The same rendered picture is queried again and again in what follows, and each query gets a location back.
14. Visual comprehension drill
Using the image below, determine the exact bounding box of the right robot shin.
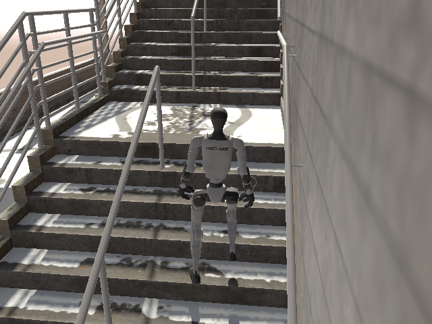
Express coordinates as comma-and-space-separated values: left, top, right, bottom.
227, 210, 237, 253

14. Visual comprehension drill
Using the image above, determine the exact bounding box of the left robot forearm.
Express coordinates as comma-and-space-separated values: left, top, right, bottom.
179, 162, 192, 188

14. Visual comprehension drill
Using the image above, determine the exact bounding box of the right robot forearm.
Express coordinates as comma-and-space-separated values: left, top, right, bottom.
241, 166, 253, 194

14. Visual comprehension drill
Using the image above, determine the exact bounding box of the robot left upper arm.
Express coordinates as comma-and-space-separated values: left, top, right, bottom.
185, 136, 204, 173

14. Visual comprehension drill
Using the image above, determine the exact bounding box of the right robot hand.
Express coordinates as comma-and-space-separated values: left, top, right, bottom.
239, 193, 254, 208

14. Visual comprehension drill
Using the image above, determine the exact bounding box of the left robot foot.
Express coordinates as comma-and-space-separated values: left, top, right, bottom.
188, 265, 200, 284

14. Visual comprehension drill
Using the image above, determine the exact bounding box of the left robot hand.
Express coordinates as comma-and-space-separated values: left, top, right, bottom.
179, 186, 194, 200

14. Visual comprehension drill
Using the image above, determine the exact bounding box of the robot right upper arm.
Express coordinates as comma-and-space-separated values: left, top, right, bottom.
232, 137, 248, 176

